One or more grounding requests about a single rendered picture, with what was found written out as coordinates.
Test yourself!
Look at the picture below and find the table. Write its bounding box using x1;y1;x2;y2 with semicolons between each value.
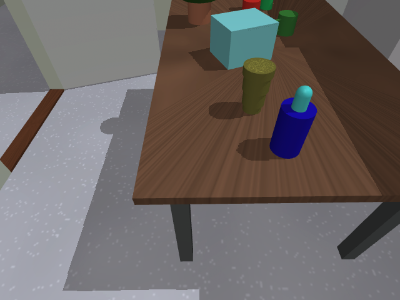
132;0;400;261

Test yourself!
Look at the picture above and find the potted plant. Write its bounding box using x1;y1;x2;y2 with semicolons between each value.
183;0;215;25

